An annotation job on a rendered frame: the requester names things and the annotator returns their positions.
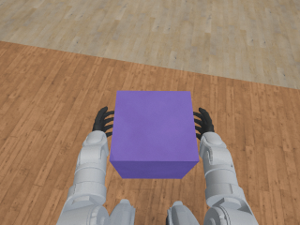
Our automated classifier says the robot right upper arm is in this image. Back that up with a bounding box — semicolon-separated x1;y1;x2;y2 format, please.
203;205;259;225

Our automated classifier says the right robot forearm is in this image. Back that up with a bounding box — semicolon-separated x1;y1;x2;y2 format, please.
199;131;257;220

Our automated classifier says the left robot forearm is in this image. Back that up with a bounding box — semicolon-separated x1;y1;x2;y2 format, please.
56;130;109;225

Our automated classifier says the robot left upper arm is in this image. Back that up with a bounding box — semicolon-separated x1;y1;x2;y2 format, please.
56;203;111;225

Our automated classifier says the left robot shin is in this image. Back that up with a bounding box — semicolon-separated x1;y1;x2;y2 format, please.
120;199;130;204

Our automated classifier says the carton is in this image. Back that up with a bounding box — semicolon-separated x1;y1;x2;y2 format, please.
109;90;200;179

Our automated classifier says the robot left hand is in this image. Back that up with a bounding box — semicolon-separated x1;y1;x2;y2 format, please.
92;106;114;137

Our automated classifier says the robot right thigh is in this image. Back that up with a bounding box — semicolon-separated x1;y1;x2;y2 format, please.
167;204;200;225

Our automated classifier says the robot right hand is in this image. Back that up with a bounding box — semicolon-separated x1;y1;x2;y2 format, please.
193;107;215;140

